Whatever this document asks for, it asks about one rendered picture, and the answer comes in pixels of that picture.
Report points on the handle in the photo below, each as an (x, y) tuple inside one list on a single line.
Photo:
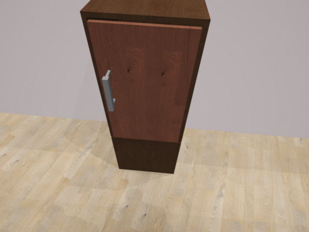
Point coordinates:
[(108, 91)]

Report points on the cupboard door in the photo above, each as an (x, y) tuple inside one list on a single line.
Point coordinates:
[(151, 70)]

